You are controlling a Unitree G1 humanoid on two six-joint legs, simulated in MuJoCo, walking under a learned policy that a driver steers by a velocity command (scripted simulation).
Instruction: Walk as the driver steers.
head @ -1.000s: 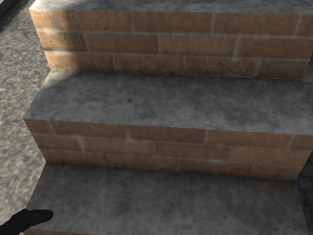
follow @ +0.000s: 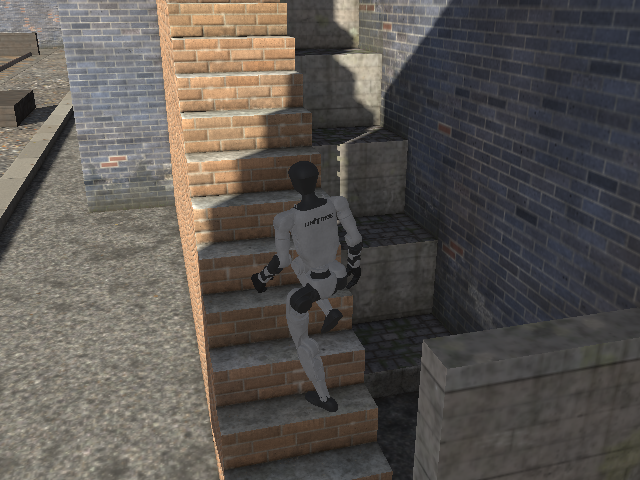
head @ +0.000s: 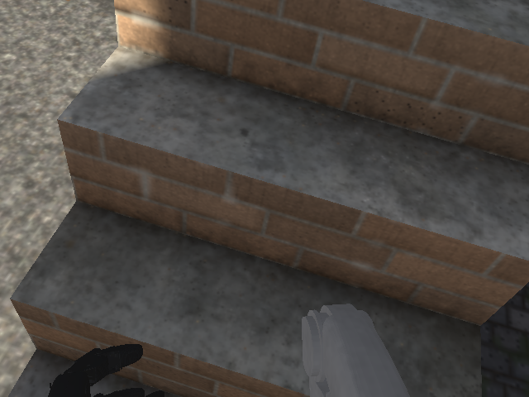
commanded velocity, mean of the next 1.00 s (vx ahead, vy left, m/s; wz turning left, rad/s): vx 0.74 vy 0.00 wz -0.73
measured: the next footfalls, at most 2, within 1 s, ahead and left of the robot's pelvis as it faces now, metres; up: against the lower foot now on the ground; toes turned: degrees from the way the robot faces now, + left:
right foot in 0.34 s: +0.15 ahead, -0.01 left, +0.21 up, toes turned -27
left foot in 0.66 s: +0.32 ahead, +0.17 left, +0.21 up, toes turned -43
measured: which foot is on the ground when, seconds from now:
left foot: down 0.00-0.32, up 0.34-0.64, down 0.66-1.00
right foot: up 0.00-0.32, down 0.34-0.68, up 0.70-1.00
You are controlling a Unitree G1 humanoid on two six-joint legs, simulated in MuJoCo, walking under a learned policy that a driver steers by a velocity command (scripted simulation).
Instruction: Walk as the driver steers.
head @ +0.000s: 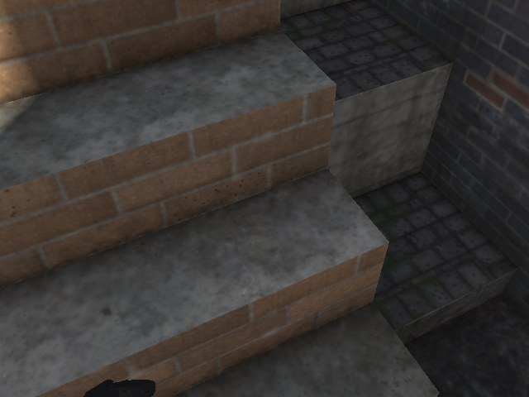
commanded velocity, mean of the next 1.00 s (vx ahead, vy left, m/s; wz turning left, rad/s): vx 0.13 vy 0.00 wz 0.70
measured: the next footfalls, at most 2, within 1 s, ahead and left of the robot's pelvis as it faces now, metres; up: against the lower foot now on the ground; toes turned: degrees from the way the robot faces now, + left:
right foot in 0.16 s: -0.05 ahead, -0.17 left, -0.21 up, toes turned +3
left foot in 0.84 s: -0.05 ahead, +0.27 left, +0.00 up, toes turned +39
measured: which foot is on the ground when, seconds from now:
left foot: down 0.00-0.16, up 0.18-0.82, down 0.84-1.00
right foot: up 0.00-0.14, down 0.16-0.92, up 0.94-1.00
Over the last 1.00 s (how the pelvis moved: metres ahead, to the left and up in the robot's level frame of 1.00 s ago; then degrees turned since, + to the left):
0.15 0.13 0.15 -43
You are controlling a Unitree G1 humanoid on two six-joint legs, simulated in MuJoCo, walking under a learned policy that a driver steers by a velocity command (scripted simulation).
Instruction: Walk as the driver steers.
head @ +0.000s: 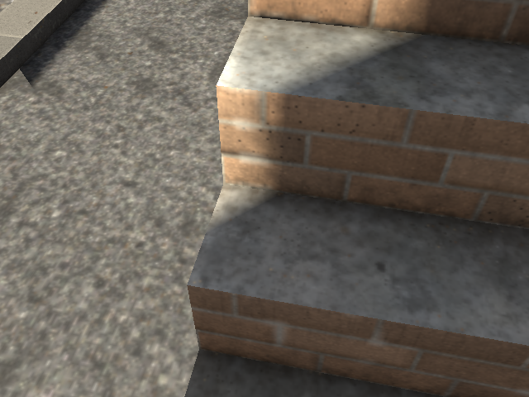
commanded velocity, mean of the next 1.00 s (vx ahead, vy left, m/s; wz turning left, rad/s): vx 0.91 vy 0.00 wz -0.66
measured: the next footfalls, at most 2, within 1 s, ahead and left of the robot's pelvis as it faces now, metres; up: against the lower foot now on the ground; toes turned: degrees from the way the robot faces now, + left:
right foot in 0.22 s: +0.00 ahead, -0.06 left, +0.00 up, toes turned -13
left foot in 0.60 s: +0.29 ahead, -0.11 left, +0.21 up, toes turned -21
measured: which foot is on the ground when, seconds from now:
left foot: down 0.00-0.22, up 0.24-0.58, down 0.60-0.94, up 0.96-1.00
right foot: up 0.00-0.20, down 0.22-0.58, up 0.60-0.94, down 0.96-1.00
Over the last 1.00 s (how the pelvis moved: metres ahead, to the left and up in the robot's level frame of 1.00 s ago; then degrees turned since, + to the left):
-0.01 0.12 -0.10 39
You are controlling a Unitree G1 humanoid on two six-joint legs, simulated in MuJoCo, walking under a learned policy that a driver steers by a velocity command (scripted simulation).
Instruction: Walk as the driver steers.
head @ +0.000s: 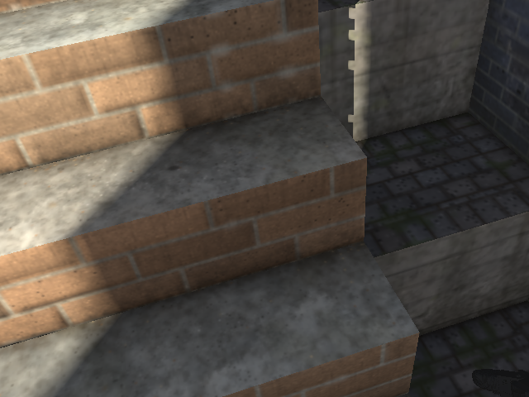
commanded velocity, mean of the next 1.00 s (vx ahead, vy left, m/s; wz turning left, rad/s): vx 0.63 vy -0.18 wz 0.77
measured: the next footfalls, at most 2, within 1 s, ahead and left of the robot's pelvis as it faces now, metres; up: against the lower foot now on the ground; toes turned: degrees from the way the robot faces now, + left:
left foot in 0.48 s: +0.18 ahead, +0.09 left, +0.22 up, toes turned +22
right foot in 0.86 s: +0.14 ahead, -0.19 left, +0.00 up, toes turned +30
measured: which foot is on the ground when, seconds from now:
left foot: up 0.00-0.46, down 0.48-0.78, up 0.80-1.00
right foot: down 0.00-0.52, up 0.54-0.84, down 0.86-1.00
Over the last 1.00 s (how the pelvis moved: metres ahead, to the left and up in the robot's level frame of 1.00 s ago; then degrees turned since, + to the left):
0.18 -0.30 0.31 -38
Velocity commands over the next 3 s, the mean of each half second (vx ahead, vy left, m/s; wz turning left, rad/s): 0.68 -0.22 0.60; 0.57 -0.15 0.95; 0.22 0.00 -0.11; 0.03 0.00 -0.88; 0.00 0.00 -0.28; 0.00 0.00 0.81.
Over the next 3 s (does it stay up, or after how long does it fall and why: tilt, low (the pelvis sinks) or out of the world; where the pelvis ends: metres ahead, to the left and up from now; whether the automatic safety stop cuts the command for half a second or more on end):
stays up -0.79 -0.22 -0.71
